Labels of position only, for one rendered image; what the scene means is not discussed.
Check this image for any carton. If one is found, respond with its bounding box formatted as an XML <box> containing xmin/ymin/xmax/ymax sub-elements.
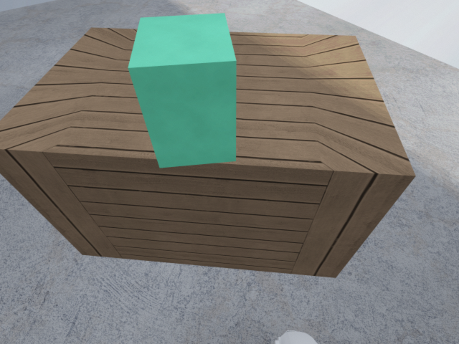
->
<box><xmin>128</xmin><ymin>13</ymin><xmax>237</xmax><ymax>168</ymax></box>

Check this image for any pedestal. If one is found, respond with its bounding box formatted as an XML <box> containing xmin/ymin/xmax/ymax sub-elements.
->
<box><xmin>0</xmin><ymin>27</ymin><xmax>416</xmax><ymax>278</ymax></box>

